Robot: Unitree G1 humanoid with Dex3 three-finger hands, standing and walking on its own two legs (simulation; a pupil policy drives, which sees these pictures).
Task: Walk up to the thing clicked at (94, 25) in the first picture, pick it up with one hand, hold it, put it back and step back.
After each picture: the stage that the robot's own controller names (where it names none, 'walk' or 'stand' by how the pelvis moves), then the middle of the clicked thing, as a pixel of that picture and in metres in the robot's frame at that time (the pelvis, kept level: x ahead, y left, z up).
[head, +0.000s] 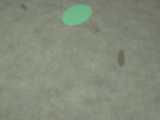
stand; (93, 28) +1.56 -0.17 -0.72
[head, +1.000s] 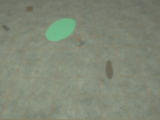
walk; (78, 41) +1.43 +0.14 -0.70
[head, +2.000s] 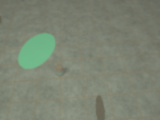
walk; (59, 70) +0.89 +0.25 -0.71
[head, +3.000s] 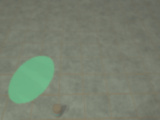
walk; (57, 110) +0.51 +0.18 -0.69
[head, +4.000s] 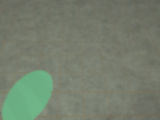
stand; out of the picture +0.32 +0.18 -0.70
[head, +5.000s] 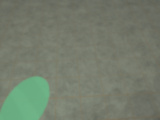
stand; out of the picture +0.28 +0.18 -0.73
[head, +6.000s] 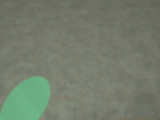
stand; out of the picture +0.29 +0.18 -0.73
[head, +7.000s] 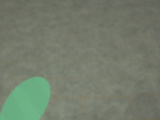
stand; out of the picture +0.28 +0.18 -0.73
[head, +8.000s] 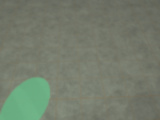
stand; out of the picture +0.27 +0.18 -0.73
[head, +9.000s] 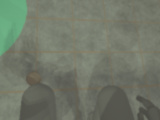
go down; (34, 80) +0.36 +0.19 -0.39
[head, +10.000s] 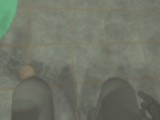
go down; (28, 75) +0.37 +0.21 -0.31
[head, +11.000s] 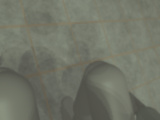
close in; out of the picture +0.35 +0.25 -0.22
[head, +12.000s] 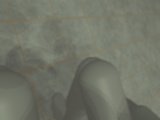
close; out of the picture +0.35 +0.25 -0.22
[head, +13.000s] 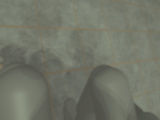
lift; out of the picture +0.31 +0.23 -0.17
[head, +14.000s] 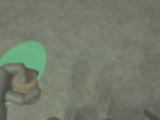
lift; (27, 87) +0.31 +0.17 +0.01
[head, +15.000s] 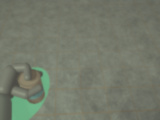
hold; (32, 87) +0.32 +0.17 +0.01
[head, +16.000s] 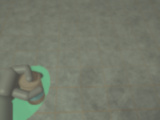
hold; (33, 88) +0.32 +0.17 +0.00
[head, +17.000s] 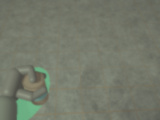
hold; (36, 89) +0.32 +0.16 +0.00
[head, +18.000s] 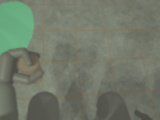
crouch; (31, 69) +0.37 +0.17 -0.08
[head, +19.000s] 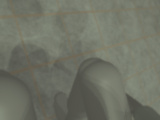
lower; out of the picture +0.37 +0.26 -0.22
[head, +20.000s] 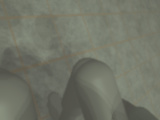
lower; out of the picture +0.37 +0.26 -0.23
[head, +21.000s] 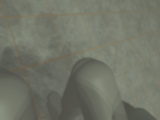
lower; out of the picture +0.37 +0.26 -0.23
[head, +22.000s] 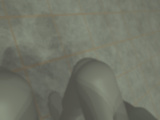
lower; out of the picture +0.37 +0.26 -0.22
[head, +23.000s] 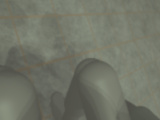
loosen; out of the picture +0.36 +0.25 -0.22
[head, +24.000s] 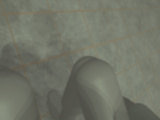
withdraw; out of the picture +0.35 +0.24 -0.22
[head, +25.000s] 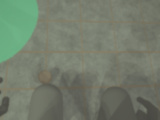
walk; (46, 78) +0.38 +0.18 -0.40
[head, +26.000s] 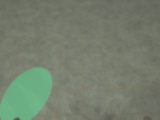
stand; out of the picture +0.31 +0.15 -0.66
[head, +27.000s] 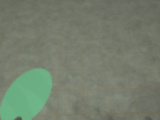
stand; out of the picture +0.32 +0.16 -0.66
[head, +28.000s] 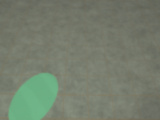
stand; out of the picture +0.33 +0.15 -0.72
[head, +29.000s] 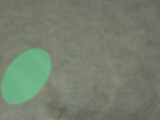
walk; (56, 114) +0.36 +0.12 -0.71
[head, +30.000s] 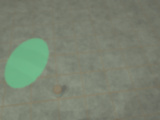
walk; (58, 91) +0.55 +0.18 -0.69
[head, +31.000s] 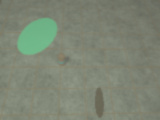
walk; (61, 59) +0.88 +0.17 -0.69
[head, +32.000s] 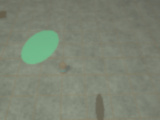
stand; (63, 67) +0.93 +0.17 -0.71
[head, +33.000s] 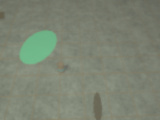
stand; (61, 67) +0.94 +0.19 -0.72
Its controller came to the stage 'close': yes
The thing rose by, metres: 0.71
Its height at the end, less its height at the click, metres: +0.00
